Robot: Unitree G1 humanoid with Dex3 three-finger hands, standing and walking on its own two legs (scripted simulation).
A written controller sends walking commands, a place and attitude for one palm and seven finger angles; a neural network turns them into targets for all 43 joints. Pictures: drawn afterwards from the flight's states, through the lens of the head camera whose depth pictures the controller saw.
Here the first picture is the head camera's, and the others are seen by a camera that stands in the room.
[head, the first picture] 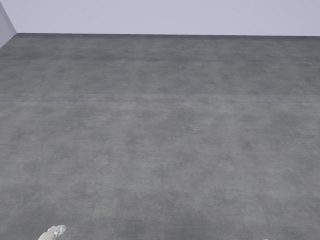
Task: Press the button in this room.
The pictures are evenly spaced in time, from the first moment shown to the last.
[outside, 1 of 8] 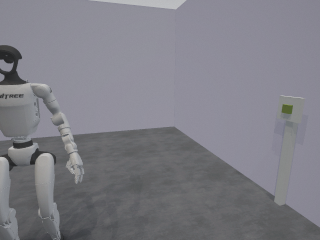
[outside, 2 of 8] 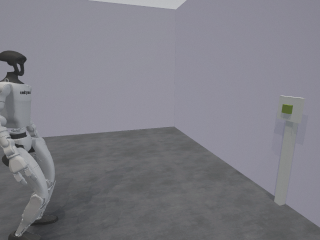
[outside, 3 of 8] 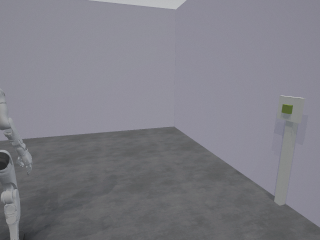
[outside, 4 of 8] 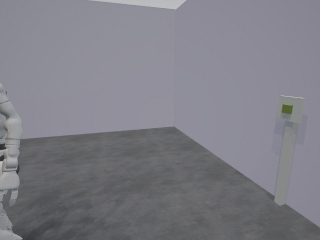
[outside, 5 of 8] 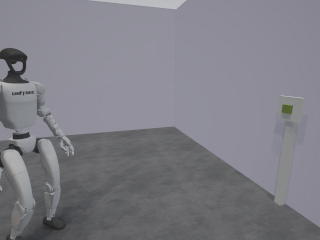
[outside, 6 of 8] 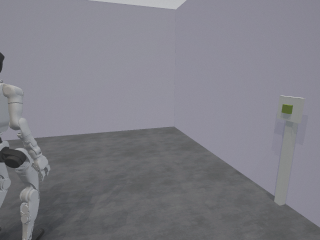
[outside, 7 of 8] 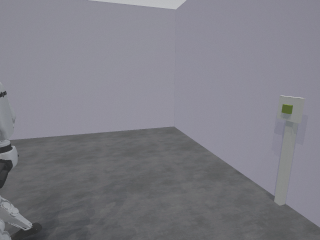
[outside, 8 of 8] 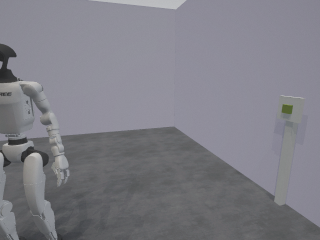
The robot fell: no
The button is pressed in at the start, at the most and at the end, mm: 0 0 0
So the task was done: no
